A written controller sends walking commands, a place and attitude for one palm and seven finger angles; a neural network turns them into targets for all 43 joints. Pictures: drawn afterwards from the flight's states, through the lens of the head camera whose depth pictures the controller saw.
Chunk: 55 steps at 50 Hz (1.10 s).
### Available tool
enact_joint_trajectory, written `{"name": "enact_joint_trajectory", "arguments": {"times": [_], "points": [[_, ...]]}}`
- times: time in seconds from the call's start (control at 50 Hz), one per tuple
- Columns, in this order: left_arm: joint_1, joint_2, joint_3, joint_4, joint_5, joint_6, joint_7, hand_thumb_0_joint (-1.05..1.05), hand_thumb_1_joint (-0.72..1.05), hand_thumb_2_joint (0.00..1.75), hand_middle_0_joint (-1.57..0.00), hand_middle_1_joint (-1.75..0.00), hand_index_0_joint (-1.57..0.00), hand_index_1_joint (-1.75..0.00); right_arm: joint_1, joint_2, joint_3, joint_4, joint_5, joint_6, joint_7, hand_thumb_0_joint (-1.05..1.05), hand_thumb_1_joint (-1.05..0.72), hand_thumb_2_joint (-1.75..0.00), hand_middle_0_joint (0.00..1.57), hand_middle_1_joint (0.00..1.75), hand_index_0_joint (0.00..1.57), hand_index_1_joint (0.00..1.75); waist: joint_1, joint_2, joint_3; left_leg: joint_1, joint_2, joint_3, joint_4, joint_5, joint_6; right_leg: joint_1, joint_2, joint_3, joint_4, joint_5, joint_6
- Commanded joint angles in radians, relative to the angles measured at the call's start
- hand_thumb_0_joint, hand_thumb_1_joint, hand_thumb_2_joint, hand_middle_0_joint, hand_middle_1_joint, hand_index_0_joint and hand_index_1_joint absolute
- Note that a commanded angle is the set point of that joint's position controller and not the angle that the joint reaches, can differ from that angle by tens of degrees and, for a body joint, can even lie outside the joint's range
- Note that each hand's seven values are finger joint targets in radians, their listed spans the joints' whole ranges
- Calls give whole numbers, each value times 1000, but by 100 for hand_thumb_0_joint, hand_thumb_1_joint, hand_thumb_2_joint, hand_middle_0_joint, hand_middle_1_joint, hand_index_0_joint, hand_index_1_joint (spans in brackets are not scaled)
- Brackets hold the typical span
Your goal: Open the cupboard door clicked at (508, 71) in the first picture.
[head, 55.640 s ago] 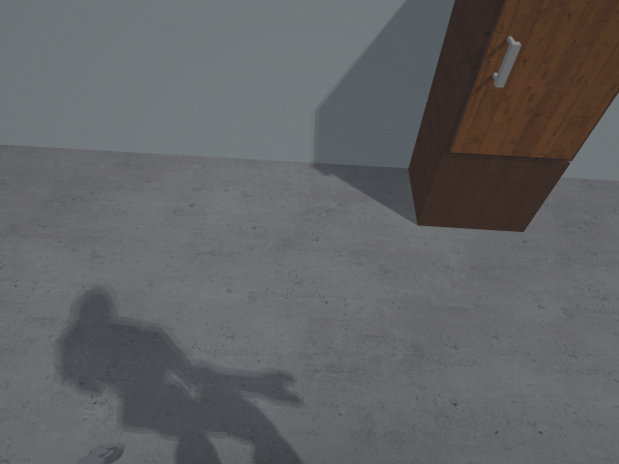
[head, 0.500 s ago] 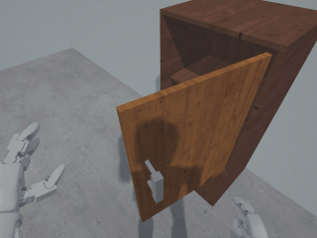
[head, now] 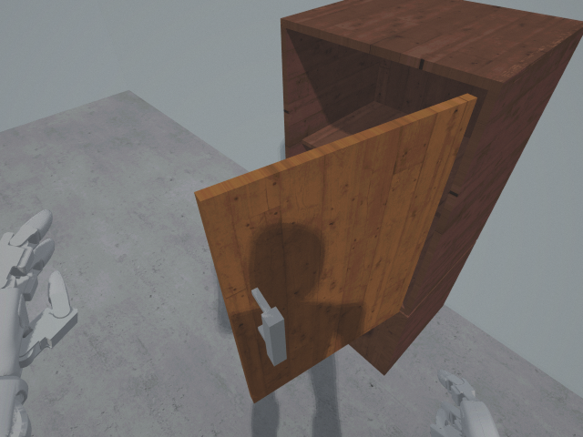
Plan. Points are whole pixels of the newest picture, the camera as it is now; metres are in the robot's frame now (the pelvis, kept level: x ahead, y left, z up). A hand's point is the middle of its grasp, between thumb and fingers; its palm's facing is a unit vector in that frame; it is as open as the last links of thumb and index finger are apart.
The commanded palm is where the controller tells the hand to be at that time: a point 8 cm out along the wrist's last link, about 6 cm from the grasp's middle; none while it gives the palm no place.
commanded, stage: step back with the hand held close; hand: left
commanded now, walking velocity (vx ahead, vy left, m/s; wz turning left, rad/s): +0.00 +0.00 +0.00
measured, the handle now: (267, 326) +0.28 +0.08 -0.01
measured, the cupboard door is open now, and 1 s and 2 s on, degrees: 78 78 78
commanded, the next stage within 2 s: stop stepping back and stand still in 1.44 s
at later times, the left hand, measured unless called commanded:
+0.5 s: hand (72, 318) +0.18 +0.26 +0.15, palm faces +0.31 -0.80 -0.51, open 7.5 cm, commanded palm +0.12 +0.31 +0.17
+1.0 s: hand out of the picture +0.10 +0.30 +0.15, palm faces +0.46 -0.74 -0.49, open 7.5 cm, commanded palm +0.04 +0.33 +0.17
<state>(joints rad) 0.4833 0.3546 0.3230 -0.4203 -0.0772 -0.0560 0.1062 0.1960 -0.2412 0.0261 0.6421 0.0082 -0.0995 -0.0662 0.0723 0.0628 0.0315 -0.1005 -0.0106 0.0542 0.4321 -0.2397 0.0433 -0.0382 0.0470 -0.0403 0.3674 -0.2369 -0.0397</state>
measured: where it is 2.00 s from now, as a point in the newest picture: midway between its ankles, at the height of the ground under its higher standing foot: outside the picture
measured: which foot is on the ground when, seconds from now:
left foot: down 0.00-1.00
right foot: down 0.00-1.00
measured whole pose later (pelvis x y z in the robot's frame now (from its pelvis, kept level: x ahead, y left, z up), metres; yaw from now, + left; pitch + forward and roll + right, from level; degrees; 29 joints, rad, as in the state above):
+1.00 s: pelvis -0.10 +0.03 -0.02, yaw +1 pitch -2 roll -2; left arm 0.53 0.41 0.46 -0.53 -0.01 -0.20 0.14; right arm 0.21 -0.20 0.01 0.59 -0.01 -0.08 -0.07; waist 0.02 0.01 0.08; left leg -0.42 -0.03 0.07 0.61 -0.17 0.10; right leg -0.34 0.07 0.05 0.62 -0.25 0.00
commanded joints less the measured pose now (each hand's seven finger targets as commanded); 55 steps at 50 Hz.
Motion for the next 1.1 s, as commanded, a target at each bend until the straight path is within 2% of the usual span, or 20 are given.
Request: {"name": "enact_joint_trajectory", "arguments": {"times": [0.0, 0.02, 0.08, 0.1, 0.12, 0.18, 0.24, 0.3, 0.34, 0.38, 0.5, 0.62, 0.68, 0.84, 0.88, 0.92, 0.96, 1.0, 1.04, 1.08], "points": [[-86, 173, 111, -182, -4, -74, 15, 0, 90, 90, -20, -30, -20, -30, -150, -100, -41, -165, 1, -62, -4, 0, -90, -90, 20, 30, 20, 30, -3, -15, -42, 31, 35, -66, -69, 134, -5, -81, -49, 69, -84, 110, 12], [-90, 178, 114, -182, -6, -77, 15, 0, 90, 90, -20, -30, -20, -30, -151, -100, -42, -164, 0, -62, -5, 0, -90, -90, 20, 30, 20, 30, -4, -39, -43, 28, 34, -66, -68, 126, -3, -80, -50, 71, -90, 98, 13], [-170, 196, 117, -210, -1, -86, 18, 0, 90, 90, -20, -30, -20, -30, -158, -101, -40, -158, 1, -66, -6, 0, -90, -90, 20, 30, 20, 30, -8, 8, -54, 36, 30, -65, -67, 125, -2, -78, -55, 78, -91, 99, 11], [-264, 333, 257, -250, 9, -129, 29, 0, 90, 90, -20, -30, -20, -30, -141, -115, -41, -196, 13, -50, -8, 0, -90, -90, 20, 30, 20, 30, -47, -41, 11, -20, 48, -94, -25, 59, 17, -189, -108, 206, -147, 140, 25], [-144, 250, 203, -142, 10, -131, 19, 0, 90, 90, -20, -30, -20, -30, -135, -103, -46, -171, 4, -35, -11, 0, -90, -90, 20, 30, 20, 30, -53, -107, -3, -11, 43, -99, 9, 59, 18, -201, -133, 215, -154, 153, 25], [-39, 179, 134, -135, 20, -139, 8, 0, 90, 90, -20, -30, -20, -30, -128, -111, -54, -184, 1, -6, -6, 0, -90, -90, 20, 30, 20, 30, -56, -60, -67, 4, 55, -83, 11, 134, 14, -190, -142, 184, -105, 246, 35], [-2, 207, 151, -185, 25, -141, 17, 0, 90, 90, -20, -30, -20, -30, -130, -120, -64, -199, -1, 14, -13, 0, -90, -90, 20, 30, 20, 30, -55, -7, -141, 3, 78, -82, -8, 249, 14, -137, -134, 150, -29, 366, 46], [24, 243, 186, -240, 24, -139, 28, 0, 90, 90, -20, -30, -20, -30, -126, -114, -70, -227, 5, 32, -18, 0, -90, -90, 20, 30, 20, 30, -54, -47, -197, -20, 95, -93, -2, 329, 13, -101, -120, 147, 29, 427, 42], [38, 282, 227, -260, 24, -142, 37, 0, 90, 90, -20, -30, -20, -30, -129, -113, -74, -229, 3, 41, -25, 0, -90, -90, 20, 30, 20, 30, -51, -18, -211, -44, 100, -105, -6, 356, 13, -84, -120, 143, 61, 447, 33], [62, 269, 223, -279, 21, -142, 40, 0, 90, 90, -20, -30, -20, -30, -124, -108, -74, -248, 7, 45, -26, 0, -90, -90, 20, 30, 20, 30, -51, -5, -214, -73, 113, -117, -13, 353, 15, -80, -106, 141, 89, 412, 32], [92, 250, 221, -279, 26, -150, 45, 0, 90, 90, -20, -30, -20, -30, -111, -117, -79, -259, 7, 39, -24, 0, -90, -90, 20, 30, 20, 30, -54, 20, -168, -223, 141, -157, -60, 169, 31, -73, -83, 143, 136, 259, 34], [41, 234, 211, -281, 46, -167, 52, 0, 90, 90, -20, -30, -20, -30, -89, -130, -82, -262, 5, 16, -25, 0, -90, -90, 20, 30, 20, 30, -71, 0, -74, -454, 151, -201, -113, -287, 59, -60, -79, 179, 152, 37, 29], [8, 231, 214, -297, 60, -181, 57, 0, 90, 90, -20, -30, -20, -30, -80, -130, -83, -260, 0, 0, -29, 0, -90, -90, 20, 30, 20, 30, -73, 5, -52, -507, 157, -225, -129, -401, 64, -76, -73, 175, 159, -75, 26], [31, 251, 268, -299, 72, -209, 59, 0, 90, 90, -20, -30, -20, -30, -76, -122, -88, -241, -10, -36, -25, 0, -90, -90, 20, 30, 20, 30, -60, 92, -91, -620, 243, -316, -236, -480, 97, 60, 3, 109, 361, -18, 41], [13, 231, 244, -312, 63, -216, 54, 0, 90, 90, -20, -30, -20, -30, -73, -117, -86, -231, -14, -42, -18, 0, -90, -90, 20, 30, 20, 30, -69, 38, -64, -566, 236, -322, -218, -407, 90, 0, 0, 125, 310, -28, 31], [-4, 212, 225, -313, 61, -214, 50, 0, 90, 90, -20, -30, -20, -30, -75, -123, -92, -219, -10, -44, -13, 0, -90, -90, 20, 30, 20, 30, -72, 14, -96, -521, 216, -282, -174, -383, 78, -22, -9, 163, 287, -3, 23], [-17, 209, 219, -318, 65, -210, 50, 0, 90, 90, -20, -30, -20, -30, -78, -121, -95, -214, -12, -41, -12, 0, -90, -90, 20, 30, 20, 30, -73, 27, -98, -541, 197, -257, -148, -421, 72, -28, -25, 196, 269, -29, 13], [-29, 220, 220, -306, 67, -205, 51, 0, 90, 90, -20, -30, -20, -30, -81, -115, -99, -214, -11, -33, -11, 0, -90, -90, 20, 30, 20, 30, -75, -51, -77, -514, 143, -200, -46, -423, 46, -135, -74, 283, 164, -143, -13], [-29, 251, 228, -315, 64, -209, 60, 0, 90, 90, -20, -30, -20, -30, -67, -104, -103, -197, -14, -24, -3, 0, -90, -90, 20, 30, 20, 30, -84, -126, -69, -360, 69, -143, 174, -280, 0, -349, -208, 444, -13, -205, -79], [-17, 259, 214, -332, 54, -217, 69, 0, 90, 90, -20, -30, -20, -30, -47, -75, -91, -184, -10, -13, 10, 0, -90, -90, 20, 30, 20, 30, -93, -229, -144, -214, 7, -86, 389, -137, -35, -415, -318, 457, -70, -35, -120]]}}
